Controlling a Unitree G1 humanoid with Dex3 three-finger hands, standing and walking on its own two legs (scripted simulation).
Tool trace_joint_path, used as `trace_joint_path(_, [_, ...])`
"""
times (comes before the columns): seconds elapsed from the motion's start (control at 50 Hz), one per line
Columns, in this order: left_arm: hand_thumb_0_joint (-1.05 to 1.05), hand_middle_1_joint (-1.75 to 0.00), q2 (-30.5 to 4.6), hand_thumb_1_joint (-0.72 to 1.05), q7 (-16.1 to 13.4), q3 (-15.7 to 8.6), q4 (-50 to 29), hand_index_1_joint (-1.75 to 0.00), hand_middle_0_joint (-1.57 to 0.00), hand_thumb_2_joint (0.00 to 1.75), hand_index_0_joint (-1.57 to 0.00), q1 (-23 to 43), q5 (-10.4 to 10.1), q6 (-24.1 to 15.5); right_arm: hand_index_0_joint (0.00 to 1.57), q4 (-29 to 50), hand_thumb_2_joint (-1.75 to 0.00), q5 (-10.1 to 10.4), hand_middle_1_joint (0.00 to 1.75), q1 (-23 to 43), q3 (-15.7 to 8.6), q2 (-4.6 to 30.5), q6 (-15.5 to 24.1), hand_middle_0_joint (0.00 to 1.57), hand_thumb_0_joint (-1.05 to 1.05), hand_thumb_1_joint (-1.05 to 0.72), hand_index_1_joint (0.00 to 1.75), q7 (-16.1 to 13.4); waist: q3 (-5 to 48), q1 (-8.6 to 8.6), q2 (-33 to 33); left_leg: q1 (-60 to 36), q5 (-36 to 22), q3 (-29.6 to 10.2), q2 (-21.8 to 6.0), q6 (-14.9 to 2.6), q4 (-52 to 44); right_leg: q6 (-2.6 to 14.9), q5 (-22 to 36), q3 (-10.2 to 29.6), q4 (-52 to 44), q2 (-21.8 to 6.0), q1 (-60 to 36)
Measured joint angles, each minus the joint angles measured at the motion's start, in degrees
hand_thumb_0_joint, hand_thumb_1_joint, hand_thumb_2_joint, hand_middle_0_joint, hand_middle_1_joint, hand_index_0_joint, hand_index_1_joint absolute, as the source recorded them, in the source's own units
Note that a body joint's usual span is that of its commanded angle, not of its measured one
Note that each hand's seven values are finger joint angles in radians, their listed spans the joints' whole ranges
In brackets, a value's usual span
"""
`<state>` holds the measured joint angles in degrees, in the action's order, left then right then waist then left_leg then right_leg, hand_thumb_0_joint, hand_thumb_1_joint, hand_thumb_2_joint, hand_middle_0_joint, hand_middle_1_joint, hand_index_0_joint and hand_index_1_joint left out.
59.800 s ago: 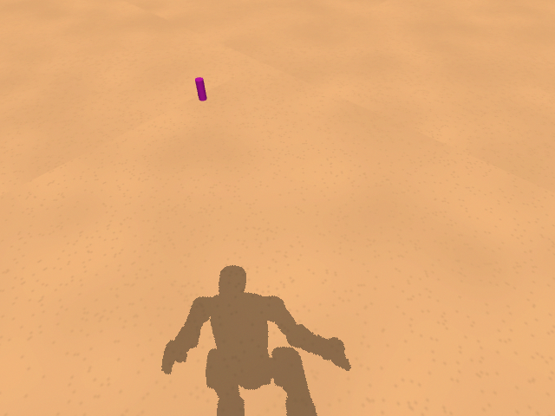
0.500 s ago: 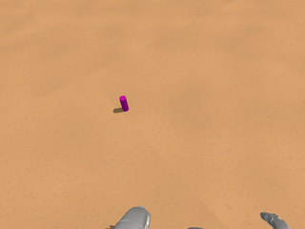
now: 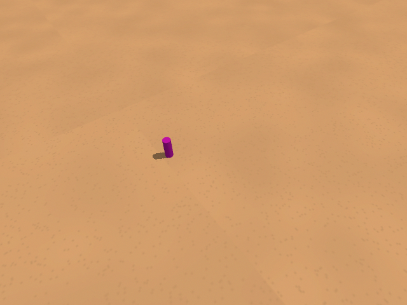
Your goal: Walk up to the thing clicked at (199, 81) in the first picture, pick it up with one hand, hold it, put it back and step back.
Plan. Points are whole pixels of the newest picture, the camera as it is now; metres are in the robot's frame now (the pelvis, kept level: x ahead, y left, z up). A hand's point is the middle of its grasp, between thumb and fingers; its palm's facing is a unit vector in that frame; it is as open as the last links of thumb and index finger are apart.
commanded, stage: step back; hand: left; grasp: from above
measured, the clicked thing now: (167, 147) +1.14 +0.27 -0.69
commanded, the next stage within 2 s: stand in 0.52 s
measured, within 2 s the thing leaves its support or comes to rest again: neither
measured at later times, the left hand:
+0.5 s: hand out of the picture +0.13 +0.29 -0.14, palm faces +0.00 -0.94 -0.35, open 7.3 cm
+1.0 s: hand out of the picture +0.13 +0.28 -0.13, palm faces -0.05 -0.94 -0.33, open 7.3 cm
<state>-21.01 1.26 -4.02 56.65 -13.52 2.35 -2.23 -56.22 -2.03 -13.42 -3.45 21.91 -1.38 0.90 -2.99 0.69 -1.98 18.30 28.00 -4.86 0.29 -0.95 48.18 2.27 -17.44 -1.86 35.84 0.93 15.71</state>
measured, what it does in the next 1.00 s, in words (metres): steps on the spot: left foot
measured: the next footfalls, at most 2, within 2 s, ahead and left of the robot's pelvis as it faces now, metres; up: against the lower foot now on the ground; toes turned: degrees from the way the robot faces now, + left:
left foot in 0.20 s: +0.12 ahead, +0.16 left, +0.00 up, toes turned +2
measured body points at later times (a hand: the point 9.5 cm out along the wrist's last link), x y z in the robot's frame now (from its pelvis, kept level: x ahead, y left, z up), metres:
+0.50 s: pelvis +0.05 +0.03 +0.01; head +0.07 +0.03 +0.46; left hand +0.13 +0.34 -0.12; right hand +0.17 -0.26 -0.11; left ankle +0.08 +0.15 -0.72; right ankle +0.02 -0.10 -0.72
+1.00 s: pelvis +0.04 +0.03 +0.02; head +0.05 +0.03 +0.47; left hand +0.13 +0.33 -0.11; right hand +0.12 -0.27 -0.11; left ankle +0.08 +0.15 -0.72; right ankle +0.02 -0.10 -0.72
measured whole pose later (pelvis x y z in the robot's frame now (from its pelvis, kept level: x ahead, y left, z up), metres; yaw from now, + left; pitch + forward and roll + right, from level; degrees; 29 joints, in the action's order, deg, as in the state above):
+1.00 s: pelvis +0.04 +0.03 +0.02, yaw -1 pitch -3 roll +0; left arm -19.8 0.7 -0.2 66.1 -5.0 0.6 -1.2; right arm -66.1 -0.4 -4.3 -0.7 20.1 0.4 1.1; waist -3.5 -0.8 0.0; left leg 8.8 7.5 2.3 -1.6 0.5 19.1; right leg -1.5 -11.6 0.1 18.5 -1.4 4.1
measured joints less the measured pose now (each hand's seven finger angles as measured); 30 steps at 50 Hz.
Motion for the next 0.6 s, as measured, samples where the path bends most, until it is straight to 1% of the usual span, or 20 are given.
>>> trace_joint_path(0.02, [0.0,-0.3,0.5,0.91,-0.1,0.1,-0.2,-0.3,-0.2,0.9,-0.2,0.0,-0.1,-0.2,0.2,-0.1,-0.9,0.2,0.3,0.1,0.0,0.3,0.2,0.2,0.01,-0.91,0.3,0.0,-0.3,0.29,-0.2,1.3,-0.4,-0.2,0.5,-0.07,2.3,0.03,0.1,-0.1,-0.7,-0.2,-0.6])
trace_joint_path(0.06, [0.0,-0.3,1.2,0.91,-0.3,0.5,-0.4,-0.3,-0.2,0.9,-0.2,0.0,-0.3,-0.7,0.2,-0.2,-0.9,0.4,0.3,0.5,-0.1,0.9,0.8,0.2,0.01,-0.91,0.3,-0.1,-0.9,0.73,-0.6,3.2,-1.8,-0.1,0.6,0.07,3.3,-0.39,0.5,-0.3,-2.2,-0.6,-1.7])
trace_joint_path(0.1, [0.0,-0.3,1.4,0.91,-0.4,0.8,-0.5,-0.3,-0.2,0.9,-0.21,-0.1,-0.4,-0.9,0.2,-0.2,-0.9,0.4,0.3,1.0,-0.1,1.2,1.2,0.2,0.01,-0.91,0.3,0.0,-1.3,1.05,-0.6,3.8,-2.6,0.8,-0.1,0.39,0.7,-0.81,0.5,-0.3,-2.9,-1.0,-2.4])
trace_joint_path(0.14, [0.0,-0.3,1.2,0.91,-0.5,1.1,-0.4,-0.3,-0.2,0.9,-0.21,0.1,-0.6,-0.6,0.2,-0.3,-0.9,0.5,0.3,1.6,0.0,1.2,1.3,0.2,0.01,-0.91,0.3,0.0,-1.8,1.13,-0.2,3.1,-4.2,2.4,-1.1,0.6,-4.5,-1.19,-0.1,-0.3,-2.5,-1.6,-2.6])
trace_joint_path(0.18, [0.0,-0.31,0.7,0.9,-0.6,1.5,-0.3,-0.3,-0.2,0.9,-0.21,0.5,-0.9,-0.1,0.2,-0.6,-0.9,0.5,0.3,2.3,0.0,1.0,1.4,0.2,0.01,-0.91,0.3,0.0,-2.2,1.0,0.3,1.1,-8.5,4.0,-1.8,0.47,-10.9,-1.71,-1.4,-0.4,-0.8,-2.2,-2.3])
trace_joint_path(0.2, [0.0,-0.31,0.5,0.9,-0.7,1.7,-0.3,-0.3,-0.2,0.9,-0.21,0.8,-1.1,0.3,0.2,-0.7,-0.9,0.4,0.3,2.8,0.0,0.9,1.5,0.2,0.01,-0.91,0.3,-0.1,-2.4,0.89,0.5,0.0,-12.9,4.3,-1.8,0.62,-13.8,-2.04,-2.3,-0.3,0.5,-2.4,-1.9])
trace_joint_path(0.22, [0.0,-0.31,0.2,0.9,-0.9,1.8,-0.1,-0.3,-0.2,0.9,-0.21,1.3,-1.3,0.7,0.2,-1.1,-0.9,0.3,0.3,3.5,-0.1,0.4,1.6,0.2,0.01,-0.91,0.3,-0.3,-2.9,0.9,1.2,-0.4,-15.4,4.8,-1.4,1.18,-14.3,-2.4,-3.1,0.0,1.6,-3.0,-1.7])
trace_joint_path(0.24, [0.0,-0.3,0.0,0.91,-1.0,2.0,0.1,-0.3,-0.2,0.9,-0.21,1.8,-1.6,1.1,0.2,-1.3,-0.9,0.3,0.3,4.2,0.1,-0.1,1.6,0.2,0.01,-0.91,0.3,-0.4,-3.1,1.11,1.9,-0.5,-15.2,5.4,-1.1,1.43,-14.0,-2.65,-3.5,0.6,2.2,-3.3,-1.6])
trace_joint_path(0.28, [0.0,-0.3,-0.1,0.91,-1.2,2.2,0.7,-0.3,-0.2,0.9,-0.2,2.6,-2.1,1.6,0.2,-1.6,-0.9,0.4,0.3,5.3,0.8,-0.9,1.5,0.2,0.01,-0.91,0.3,-0.3,-2.8,1.19,2.1,-0.4,-13.7,5.9,-1.5,1.42,-13.2,-2.5,-3.5,1.1,1.5,-2.9,-1.9])
trace_joint_path(0.34, [0.0,-0.3,-0.3,0.91,-1.2,2.5,2.0,-0.3,-0.2,0.9,-0.2,3.7,-2.0,1.5,0.2,-2.5,-0.9,0.7,0.3,7.1,1.7,-2.2,1.3,0.2,0.01,-0.91,0.3,-0.2,-2.2,0.97,1.9,-1.0,-13.0,5.8,-2.5,1.61,-13.5,-3.02,-2.2,1.2,-1.5,-1.9,-3.4])
trace_joint_path(0.4, [0.0,-0.3,-0.4,0.91,-1.1,2.6,3.0,-0.3,-0.2,0.9,-0.2,4.7,-2.1,1.0,0.2,-3.3,-0.9,0.9,0.3,8.9,2.3,-3.1,1.4,0.2,0.01,-0.91,0.3,-0.1,-1.7,0.71,2.1,-1.9,-13.5,6.1,-2.6,1.65,-15.3,-3.07,-1.3,1.4,-3.9,-1.8,-4.5])
trace_joint_path(0.52, [0.0,-0.3,0.1,0.91,-1.3,2.8,4.4,-0.3,-0.2,0.9,-0.2,7.1,-2.1,0.6,0.2,-4.9,-0.9,1.3,0.3,12.1,2.6,-3.5,1.6,0.2,0.01,-0.91,0.3,-0.1,-1.7,0.59,1.9,-4.2,-14.7,7.0,-2.6,1.37,-18.7,-3.44,0.4,2.1,-7.8,-1.9,-6.6])
trace_joint_path(0.6, [0.0,-0.3,0.4,0.91,-1.3,3.4,5.8,-0.3,-0.2,0.9,-0.2,8.5,-2.2,0.9,0.2,-5.7,-0.9,1.7,0.3,12.6,2.8,-3.1,2.1,0.2,0.01,-0.91,0.3,0.0,-1.3,0.04,1.9,-6.2,-16.0,7.1,-2.1,1.28,-21.8,-3.71,1.6,2.1,-10.5,-2.3,-8.5])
